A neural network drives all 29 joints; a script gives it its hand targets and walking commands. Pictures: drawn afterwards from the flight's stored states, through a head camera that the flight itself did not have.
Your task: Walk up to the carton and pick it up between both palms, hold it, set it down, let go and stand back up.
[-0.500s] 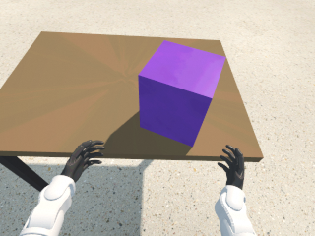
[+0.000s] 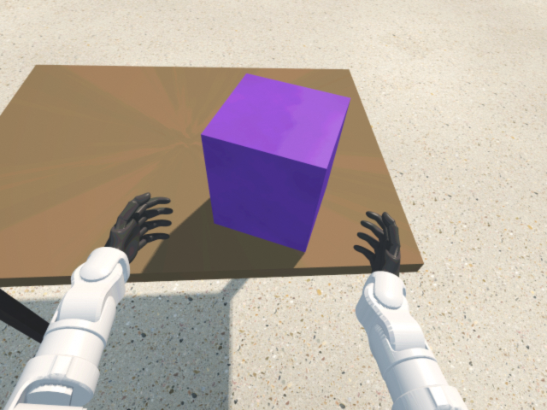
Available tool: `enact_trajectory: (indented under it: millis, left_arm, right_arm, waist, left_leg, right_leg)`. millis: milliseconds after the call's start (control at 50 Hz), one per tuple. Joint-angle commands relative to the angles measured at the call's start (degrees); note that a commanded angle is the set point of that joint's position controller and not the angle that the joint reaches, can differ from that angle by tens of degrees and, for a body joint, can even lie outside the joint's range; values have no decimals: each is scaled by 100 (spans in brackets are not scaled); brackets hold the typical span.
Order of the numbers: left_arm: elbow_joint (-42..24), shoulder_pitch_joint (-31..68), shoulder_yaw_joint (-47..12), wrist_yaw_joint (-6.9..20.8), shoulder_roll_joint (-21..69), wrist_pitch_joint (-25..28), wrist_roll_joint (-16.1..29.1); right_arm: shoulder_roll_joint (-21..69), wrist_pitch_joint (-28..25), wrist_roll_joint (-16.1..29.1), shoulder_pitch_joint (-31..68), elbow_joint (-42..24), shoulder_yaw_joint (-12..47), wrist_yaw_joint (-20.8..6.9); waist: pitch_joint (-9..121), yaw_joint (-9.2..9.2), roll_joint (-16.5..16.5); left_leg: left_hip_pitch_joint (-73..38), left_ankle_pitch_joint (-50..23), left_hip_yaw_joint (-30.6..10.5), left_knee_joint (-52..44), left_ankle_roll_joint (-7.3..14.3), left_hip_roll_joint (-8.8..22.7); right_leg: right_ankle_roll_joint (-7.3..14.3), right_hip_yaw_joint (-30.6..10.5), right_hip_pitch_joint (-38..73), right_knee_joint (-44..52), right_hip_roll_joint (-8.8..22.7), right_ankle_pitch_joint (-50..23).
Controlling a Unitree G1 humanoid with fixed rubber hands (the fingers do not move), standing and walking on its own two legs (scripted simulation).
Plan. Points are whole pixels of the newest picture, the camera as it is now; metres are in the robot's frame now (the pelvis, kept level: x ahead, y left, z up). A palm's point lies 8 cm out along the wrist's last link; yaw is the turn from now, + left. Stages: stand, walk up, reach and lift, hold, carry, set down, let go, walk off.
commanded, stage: reach and lift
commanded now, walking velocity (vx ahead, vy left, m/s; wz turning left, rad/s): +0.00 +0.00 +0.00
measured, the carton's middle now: (276, 165) +0.57 -0.02 -0.02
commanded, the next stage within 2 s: none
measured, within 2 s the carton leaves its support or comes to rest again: neither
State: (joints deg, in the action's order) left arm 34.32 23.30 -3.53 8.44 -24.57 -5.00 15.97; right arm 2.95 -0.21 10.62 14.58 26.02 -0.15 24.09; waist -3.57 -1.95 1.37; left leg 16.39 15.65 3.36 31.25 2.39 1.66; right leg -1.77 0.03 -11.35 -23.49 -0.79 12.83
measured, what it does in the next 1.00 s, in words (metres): stands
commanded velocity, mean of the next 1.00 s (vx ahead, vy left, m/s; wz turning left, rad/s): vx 0.00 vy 0.00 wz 0.00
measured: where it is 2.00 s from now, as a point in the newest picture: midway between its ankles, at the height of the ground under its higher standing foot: outside the picture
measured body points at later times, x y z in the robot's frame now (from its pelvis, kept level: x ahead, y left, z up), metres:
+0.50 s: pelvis +0.00 +0.00 +0.00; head +0.04 +0.04 +0.45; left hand +0.44 +0.20 +0.07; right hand +0.37 -0.17 +0.07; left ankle +0.01 +0.08 -0.74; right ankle -0.01 -0.14 -0.74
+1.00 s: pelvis +0.00 +0.01 +0.00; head +0.04 +0.05 +0.45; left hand +0.49 +0.17 +0.11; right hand +0.41 -0.18 +0.11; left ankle +0.01 +0.08 -0.74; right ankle -0.01 -0.14 -0.74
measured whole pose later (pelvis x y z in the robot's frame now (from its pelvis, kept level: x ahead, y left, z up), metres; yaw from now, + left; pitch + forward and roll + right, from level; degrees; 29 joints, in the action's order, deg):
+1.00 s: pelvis +0.00 +0.01 +0.00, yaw +0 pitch +9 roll -3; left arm 65.3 56.1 -6.9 5.6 -25.4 -6.0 16.2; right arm -0.3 7.1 12.1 45.3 49.2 -6.5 19.5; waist 5.7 -10.0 2.0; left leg 25.7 13.9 3.2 30.0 2.8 1.4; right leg -2.1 0.8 -20.0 -20.8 -0.5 10.2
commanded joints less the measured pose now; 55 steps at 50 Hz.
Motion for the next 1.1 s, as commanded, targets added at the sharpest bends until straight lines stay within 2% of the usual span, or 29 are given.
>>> enact_trajectory:
  millis: [0, 140, 340, 460, 660, 900, 1020, 1080]
  left_arm:
    - [-770, 2517, 594, 48, -1160, 194, -70]
    - [-398, 3266, 548, 23, -1209, 108, -54]
    - [29, 4293, 425, -58, -1241, 54, -50]
    - [164, 4742, 337, -122, -1129, 7, -101]
    - [928, 5421, 117, -210, -926, 10, -102]
    - [1961, 6580, -83, -296, -1021, 257, 41]
    - [2354, 7068, -206, -352, -993, 363, 65]
    - [2644, 7310, -248, -352, -1034, 390, 96]
  right_arm:
    - [-190, -143, -4, 1974, -1192, 90, 99]
    - [-176, 101, 35, 2657, -1033, -5, 126]
    - [-385, 329, 105, 3559, -750, -212, 5]
    - [-610, 362, 136, 3955, -441, -359, -120]
    - [-900, 394, 81, 4695, 273, -578, -321]
    - [-1070, 380, 82, 5840, 890, -662, -464]
    - [-1113, 406, 118, 6196, 1276, -698, -494]
    - [-1132, 455, 132, 6432, 1465, -693, -500]
  waist:
    - [2751, -138, -676]
    - [2929, -267, -708]
    - [3622, -420, -997]
    - [3936, -512, -1216]
    - [3976, -684, -1142]
    - [4558, -878, -1038]
    - [4822, -983, -1256]
    - [4806, -1033, -1222]
  left_leg:
    - [-1251, -2102, -112, -302, -350, 87]
    - [-1135, -1817, -48, -360, -309, 34]
    - [-1372, -2231, -64, -236, -422, 15]
    - [-1845, -2852, -131, -129, -589, 63]
    - [-2084, -3116, -221, -123, -669, 112]
    - [-1758, -3099, -229, -58, -573, 39]
    - [-1678, -3064, -245, -34, -581, 29]
    - [-1514, -2871, -233, -62, -530, 3]
  right_leg:
    - [78, 21, 521, 58, 70, -2122]
    - [42, 74, 408, 63, 54, -2175]
    - [71, 197, 70, 108, -37, -2335]
    - [142, 328, -262, 208, -156, -2367]
    - [197, 426, -477, 298, -240, -2344]
    - [162, 382, -353, 138, -164, -2830]
    - [191, 382, -475, 70, -130, -2955]
    - [184, 360, -456, 54, -95, -2997]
